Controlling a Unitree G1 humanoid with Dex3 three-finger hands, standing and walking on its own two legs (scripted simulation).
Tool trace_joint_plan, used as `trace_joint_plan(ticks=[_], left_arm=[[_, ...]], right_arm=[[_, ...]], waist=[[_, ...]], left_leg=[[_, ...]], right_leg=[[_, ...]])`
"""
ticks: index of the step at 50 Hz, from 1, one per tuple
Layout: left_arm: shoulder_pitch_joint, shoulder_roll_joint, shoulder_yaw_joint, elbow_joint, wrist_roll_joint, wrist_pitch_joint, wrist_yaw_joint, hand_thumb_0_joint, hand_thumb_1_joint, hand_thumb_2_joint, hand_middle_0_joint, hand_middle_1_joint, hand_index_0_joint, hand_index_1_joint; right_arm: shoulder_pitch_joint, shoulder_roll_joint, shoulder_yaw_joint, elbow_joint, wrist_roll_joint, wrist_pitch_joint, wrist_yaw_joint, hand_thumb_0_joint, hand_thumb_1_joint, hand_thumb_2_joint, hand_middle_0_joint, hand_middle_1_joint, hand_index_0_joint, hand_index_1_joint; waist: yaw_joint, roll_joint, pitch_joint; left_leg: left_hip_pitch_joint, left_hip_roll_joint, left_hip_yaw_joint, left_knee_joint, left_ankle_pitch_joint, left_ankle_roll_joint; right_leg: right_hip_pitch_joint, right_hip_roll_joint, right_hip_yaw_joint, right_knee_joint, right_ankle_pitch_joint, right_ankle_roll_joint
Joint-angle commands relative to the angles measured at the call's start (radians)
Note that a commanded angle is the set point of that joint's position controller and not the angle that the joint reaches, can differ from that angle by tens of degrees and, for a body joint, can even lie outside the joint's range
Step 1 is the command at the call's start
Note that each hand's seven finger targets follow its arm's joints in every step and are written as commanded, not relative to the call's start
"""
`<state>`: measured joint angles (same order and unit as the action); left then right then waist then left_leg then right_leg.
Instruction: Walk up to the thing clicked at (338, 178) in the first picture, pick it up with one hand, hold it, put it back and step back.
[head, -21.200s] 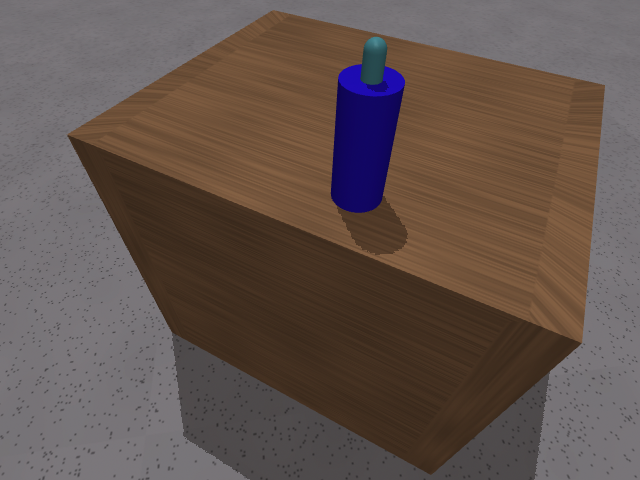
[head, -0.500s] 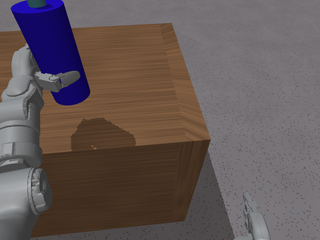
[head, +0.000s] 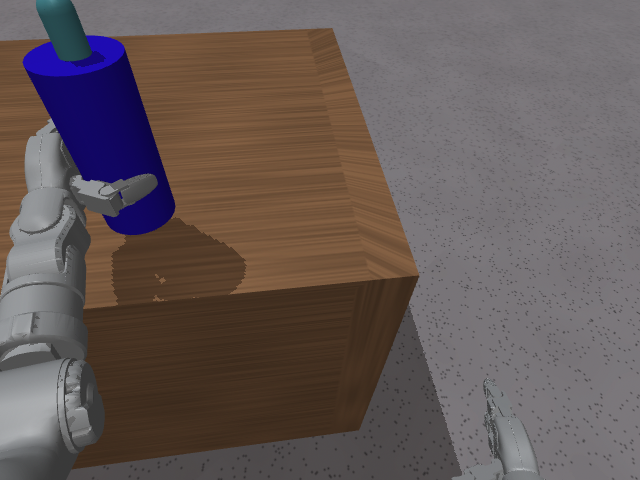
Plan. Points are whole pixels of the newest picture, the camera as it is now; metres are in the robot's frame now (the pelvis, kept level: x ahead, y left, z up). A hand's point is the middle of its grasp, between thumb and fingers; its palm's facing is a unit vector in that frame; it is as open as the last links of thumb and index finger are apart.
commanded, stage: lower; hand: left
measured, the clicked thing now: (105, 125) +0.47 +0.19 +0.22
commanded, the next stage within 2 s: loosen in 0.66 s
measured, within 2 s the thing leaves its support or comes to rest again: rests again in 0.64 s
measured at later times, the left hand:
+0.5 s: hand (125, 181) +0.47 +0.19 +0.13, palm faces +0.16 -0.99 +0.00, open 11.9 cm
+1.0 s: hand (128, 189) +0.47 +0.19 +0.12, palm faces +0.15 -0.99 +0.02, open 12.0 cm
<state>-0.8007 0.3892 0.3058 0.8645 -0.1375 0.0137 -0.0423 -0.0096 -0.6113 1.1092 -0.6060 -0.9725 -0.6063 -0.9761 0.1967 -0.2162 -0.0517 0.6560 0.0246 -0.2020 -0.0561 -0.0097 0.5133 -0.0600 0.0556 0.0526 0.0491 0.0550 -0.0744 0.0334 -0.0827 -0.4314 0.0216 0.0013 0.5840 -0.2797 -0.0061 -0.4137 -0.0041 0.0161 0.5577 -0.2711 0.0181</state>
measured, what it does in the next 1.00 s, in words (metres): stands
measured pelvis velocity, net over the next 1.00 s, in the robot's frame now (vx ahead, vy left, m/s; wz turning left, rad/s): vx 0.01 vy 0.00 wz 0.00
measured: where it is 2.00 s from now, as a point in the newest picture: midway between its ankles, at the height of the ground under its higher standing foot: outside the picture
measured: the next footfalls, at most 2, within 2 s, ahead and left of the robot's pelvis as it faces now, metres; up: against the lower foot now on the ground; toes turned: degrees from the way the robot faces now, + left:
none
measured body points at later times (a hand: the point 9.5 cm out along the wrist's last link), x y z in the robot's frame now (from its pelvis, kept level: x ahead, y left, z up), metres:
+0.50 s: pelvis +0.00 +0.00 -0.01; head +0.04 +0.00 +0.44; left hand +0.46 +0.24 +0.14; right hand +0.15 -0.26 -0.09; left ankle +0.00 +0.12 -0.73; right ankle +0.00 -0.13 -0.73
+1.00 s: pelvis +0.01 +0.00 -0.02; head +0.05 +0.00 +0.43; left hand +0.46 +0.25 +0.12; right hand +0.16 -0.26 -0.09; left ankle +0.00 +0.12 -0.73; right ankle +0.00 -0.13 -0.73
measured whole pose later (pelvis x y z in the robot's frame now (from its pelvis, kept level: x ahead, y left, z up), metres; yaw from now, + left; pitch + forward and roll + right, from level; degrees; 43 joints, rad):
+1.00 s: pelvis +0.01 +0.00 -0.02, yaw +0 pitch +11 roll -1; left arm -0.75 0.37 0.31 0.88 -0.16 -0.13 -0.06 -0.01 -0.59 0.86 -0.69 -0.83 -0.69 -0.83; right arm 0.25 -0.21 -0.04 0.49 0.02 -0.09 -0.04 -0.01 0.48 -0.06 0.06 0.05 0.05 0.05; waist -0.08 0.02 -0.12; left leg -0.58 0.03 0.00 0.76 -0.37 -0.01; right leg -0.56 0.00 0.02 0.72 -0.36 0.02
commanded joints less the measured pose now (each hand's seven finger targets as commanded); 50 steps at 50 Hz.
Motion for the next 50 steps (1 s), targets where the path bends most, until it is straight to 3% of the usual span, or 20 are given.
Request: trace_joint_plan(ticks=[1, 3, 5, 7, 9, 10, 14, 15, 20, 22, 24, 25, 26, 31, 33, 34, 38, 41, 47, 50], left_arm=[[-0.511, 0.197, 0.015, -0.248, -0.022, -0.11, -0.007, 0.0, -0.008, 1.27, -1.282, -1.439, -1.303, -1.442], [-0.486, 0.224, 0.02, -0.227, -0.021, -0.118, -0.011, 0.0, -0.019, 1.266, -1.274, -1.432, -1.295, -1.436], [-0.507, 0.223, 0.012, -0.243, -0.014, -0.131, -0.011, 0.0, -0.035, 1.262, -1.285, -1.434, -1.306, -1.439], [-0.511, 0.242, 0.026, -0.24, -0.005, -0.138, -0.001, 0.0, -0.03, 1.267, -1.282, -1.435, -1.301, -1.44], [-0.523, 0.236, 0.037, -0.25, -0.011, -0.151, 0.007, 0.0, -0.013, 1.261, -1.27, -1.422, -1.29, -1.428], [-0.516, 0.273, 0.064, -0.252, -0.013, -0.158, 0.011, 0.0, -0.016, 1.266, -1.266, -1.427, -1.287, -1.431], [-0.458, 0.189, 0.002, -0.166, -0.009, -0.162, -0.003, 0.0, -0.017, 1.273, -1.266, -1.432, -1.287, -1.437], [-0.471, 0.237, 0.03, -0.202, -0.005, -0.17, 0.001, 0.0, -0.019, 1.272, -1.267, -1.424, -1.284, -1.431], [-0.486, 0.222, 0.025, -0.187, -0.016, -0.184, -0.01, 0.0, -0.044, 1.263, -1.27, -1.428, -1.29, -1.434], [-0.485, 0.273, 0.055, -0.189, -0.006, -0.192, 0.0, 0.0, -0.031, 1.265, -1.26, -1.422, -1.28, -1.428], [-0.484, 0.224, 0.023, -0.186, -0.008, -0.2, -0.007, 0.0, -0.01, 1.264, -1.257, -1.417, -1.276, -1.423], [-0.459, 0.245, 0.041, -0.159, -0.01, -0.202, -0.008, 0.0, -0.007, 1.269, -1.261, -1.425, -1.281, -1.43], [-0.472, 0.218, 0.022, -0.191, -0.015, -0.209, -0.017, 0.0, -0.012, 1.254, -1.249, -1.409, -1.268, -1.414], [-0.474, 0.264, 0.041, -0.197, -0.011, -0.218, -0.02, 0.0, -0.028, 1.243, -1.246, -1.392, -1.259, -1.403], [-0.465, 0.242, 0.031, -0.192, -0.01, -0.224, -0.019, 0.0, -0.028, 1.255, -1.247, -1.401, -1.26, -1.412], [-0.443, 0.241, 0.036, -0.18, -0.016, -0.222, -0.018, 0.0, -0.045, 1.25, -1.246, -1.399, -1.259, -1.411], [-0.42, 0.221, 0.023, -0.18, -0.013, -0.224, -0.021, 0.0, -0.002, 1.26, -1.246, -1.398, -1.258, -1.41], [-0.461, 0.248, 0.032, -0.254, -0.019, -0.232, -0.025, 0.0, -0.146, 1.02, -1.162, -1.182, -1.195, -1.179], [-0.393, 0.192, 0.019, -0.194, -0.033, -0.213, -0.017, 0.0, -0.498, 0.54, -0.912, -0.861, -0.941, -0.844], [-0.419, 0.199, 0.02, -0.212, -0.022, -0.213, -0.011, 0.0, -0.611, 0.441, -0.694, -0.667, -0.712, -0.664]], right_arm=[[-0.057, -0.115, -0.033, -0.181, 0.003, -0.04, -0.006, 0.0, 0.519, -0.059, 0.05, 0.05, 0.049, 0.05], [-0.045, -0.146, -0.054, -0.18, 0.005, -0.032, -0.01, 0.0, 0.517, -0.06, 0.049, 0.051, 0.049, 0.051], [-0.05, -0.116, -0.027, -0.17, 0.003, -0.024, -0.005, 0.0, 0.518, -0.059, 0.05, 0.05, 0.049, 0.05], [-0.058, -0.146, -0.056, -0.187, -0.003, -0.017, -0.008, 0.0, 0.519, -0.059, 0.049, 0.05, 0.049, 0.05], [-0.069, -0.128, -0.041, -0.2, -0.005, -0.013, -0.004, 0.0, 0.515, -0.06, 0.05, 0.05, 0.049, 0.05], [-0.058, -0.144, -0.057, -0.209, -0.004, -0.011, -0.007, 0.0, 0.515, -0.06, 0.05, 0.05, 0.049, 0.05], [-0.043, -0.128, -0.043, -0.212, -0.004, 0.0, -0.002, 0.0, 0.514, -0.061, 0.05, 0.05, 0.049, 0.05], [-0.037, -0.123, -0.033, -0.205, -0.006, 0.002, -0.001, 0.0, 0.511, -0.062, 0.05, 0.05, 0.049, 0.05], [-0.074, -0.131, -0.041, -0.234, -0.002, 0.015, -0.006, 0.0, 0.514, -0.06, 0.05, 0.05, 0.049, 0.05], [-0.034, -0.14, -0.053, -0.215, -0.006, 0.023, -0.005, 0.0, 0.511, -0.061, 0.05, 0.05, 0.049, 0.05], [-0.032, -0.104, -0.024, -0.231, -0.002, 0.025, -0.002, 0.0, 0.509, -0.062, 0.05, 0.05, 0.049, 0.05], [-0.037, -0.136, -0.05, -0.247, -0.003, 0.027, -0.005, 0.0, 0.509, -0.062, 0.05, 0.051, 0.049, 0.051], [-0.037, -0.109, -0.025, -0.241, -0.002, 0.028, -0.002, 0.0, 0.51, -0.062, 0.05, 0.051, 0.05, 0.051], [-0.036, -0.123, -0.033, -0.282, 0.001, 0.038, -0.002, 0.0, 0.504, -0.065, 0.05, 0.051, 0.049, 0.051], [-0.028, -0.11, -0.025, -0.269, 0.0, 0.044, -0.002, 0.0, 0.503, -0.065, 0.05, 0.05, 0.049, 0.05], [-0.039, -0.147, -0.056, -0.291, 0.0, 0.042, -0.006, 0.0, 0.501, -0.066, 0.049, 0.051, 0.049, 0.051], [0.009, -0.128, -0.045, -0.287, -0.002, 0.052, 0.003, 0.0, 0.501, -0.065, 0.05, 0.05, 0.049, 0.05], [0.001, -0.133, -0.043, -0.317, 0.0, 0.056, 0.001, 0.0, 0.496, -0.052, 0.051, 0.05, 0.05, 0.05], [0.019, -0.138, -0.051, -0.315, 0.004, 0.065, 0.001, 0.0, 0.486, -0.053, 0.051, 0.05, 0.05, 0.05], [0.016, -0.137, -0.056, -0.33, 0.002, 0.068, 0.004, 0.0, 0.495, -0.057, 0.051, 0.051, 0.05, 0.051]], waist=[[-0.012, -0.017, -0.397], [-0.018, -0.01, -0.393], [-0.016, 0.017, -0.4], [-0.014, 0.036, -0.378], [-0.006, 0.026, -0.378], [-0.007, 0.028, -0.406], [-0.024, 0.019, -0.396], [-0.006, 0.038, -0.39], [-0.015, 0.016, -0.397], [-0.009, 0.02, -0.378], [-0.013, 0.012, -0.394], [-0.028, -0.005, -0.425], [-0.016, 0.016, -0.422], [-0.017, 0.016, -0.439], [-0.014, 0.024, -0.425], [-0.023, 0.011, -0.42], [-0.022, 0.045, -0.427], [-0.014, 0.036, -0.461], [-0.012, 0.029, -0.414], [-0.017, 0.031, -0.42]], left_leg=[[0.231, -0.008, 0.004, -0.018, 0.333, 0.025], [0.232, -0.01, 0.006, -0.008, 0.343, 0.028], [0.234, -0.009, 0.005, -0.003, 0.34, 0.026], [0.239, -0.002, 0.001, -0.009, 0.293, 0.018], [0.204, -0.002, -0.001, -0.009, 0.248, 0.017], [0.208, -0.001, -0.001, -0.004, 0.258, 0.017], [0.219, 0.007, -0.007, 0.019, 0.31, 0.018], [0.206, 0.006, -0.005, 0.023, 0.331, 0.015], [0.152, -0.005, 0.005, 0.03, 0.236, 0.023], [0.125, -0.006, 0.007, 0.033, 0.223, 0.022], [0.119, -0.009, 0.009, 0.045, 0.217, 0.026], [0.135, -0.005, 0.003, 0.056, 0.249, 0.028], [0.137, -0.005, 0.004, 0.06, 0.265, 0.027], [0.112, -0.013, 0.011, 0.084, 0.268, 0.03], [0.096, -0.012, 0.009, 0.084, 0.246, 0.029], [0.115, -0.009, 0.007, 0.085, 0.236, 0.028], [0.145, 0.002, -0.006, 0.106, 0.303, 0.021], [0.136, -0.002, -0.001, 0.116, 0.305, 0.024], [0.128, 0.0, -0.004, 0.118, 0.314, 0.02], [0.126, 0.002, -0.008, 0.121, 0.315, 0.018]], right_leg=[[0.113, 0.017, -0.045, -0.038, 0.327, -0.016], [0.1, 0.013, -0.038, -0.036, 0.34, -0.015], [0.079, 0.013, -0.038, -0.03, 0.33, -0.017], [0.042, 0.018, -0.043, -0.031, 0.27, -0.025], [0.056, 0.018, -0.044, -0.031, 0.237, -0.024], [0.065, 0.018, -0.043, -0.024, 0.248, -0.024], [0.026, 0.023, -0.046, -0.01, 0.269, -0.026], [0.035, 0.023, -0.046, -0.002, 0.285, -0.027], [0.041, 0.015, -0.033, 0.007, 0.239, -0.022], [0.038, 0.015, -0.032, 0.012, 0.23, -0.022], [0.037, 0.012, -0.029, 0.02, 0.231, -0.018], [0.031, 0.014, -0.029, 0.031, 0.257, -0.018], [0.03, 0.015, -0.031, 0.037, 0.266, -0.019], [0.042, 0.007, -0.023, 0.052, 0.289, -0.015], [0.022, 0.009, -0.025, 0.058, 0.263, -0.017], [0.002, 0.013, -0.027, 0.059, 0.246, -0.019], [-0.046, 0.022, -0.039, 0.079, 0.258, -0.028], [0.0, 0.019, -0.035, 0.087, 0.285, -0.023], [-0.039, 0.02, -0.036, 0.097, 0.274, -0.026], [-0.041, 0.021, -0.041, 0.101, 0.269, -0.028]])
